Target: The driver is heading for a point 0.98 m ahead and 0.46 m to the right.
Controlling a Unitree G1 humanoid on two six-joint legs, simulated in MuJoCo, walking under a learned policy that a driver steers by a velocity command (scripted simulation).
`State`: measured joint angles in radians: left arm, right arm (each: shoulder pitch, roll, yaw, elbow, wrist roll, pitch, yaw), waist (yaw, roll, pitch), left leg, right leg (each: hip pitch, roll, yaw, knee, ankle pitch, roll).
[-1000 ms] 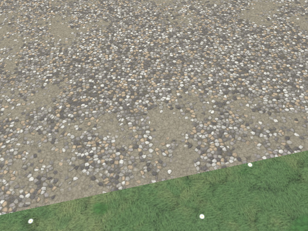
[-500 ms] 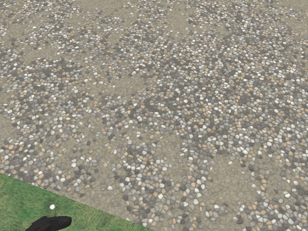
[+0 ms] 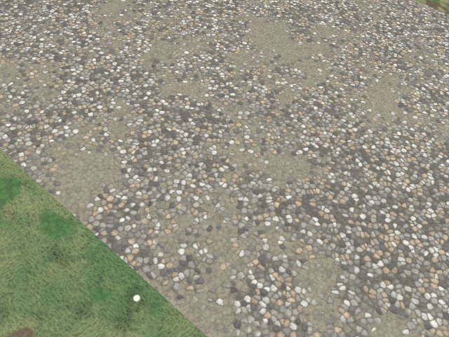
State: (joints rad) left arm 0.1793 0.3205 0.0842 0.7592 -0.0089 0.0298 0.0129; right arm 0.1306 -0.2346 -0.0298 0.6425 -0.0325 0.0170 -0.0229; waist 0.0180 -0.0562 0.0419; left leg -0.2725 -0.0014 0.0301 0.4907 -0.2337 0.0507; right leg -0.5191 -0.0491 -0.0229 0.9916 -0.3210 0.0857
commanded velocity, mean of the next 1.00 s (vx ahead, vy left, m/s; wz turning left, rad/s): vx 0.50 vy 0.00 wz -0.75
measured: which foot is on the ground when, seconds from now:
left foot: down 0.00-0.28, up 0.30-0.70, down 0.72-1.00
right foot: up 0.00-0.24, down 0.26-0.72, up 0.74-1.00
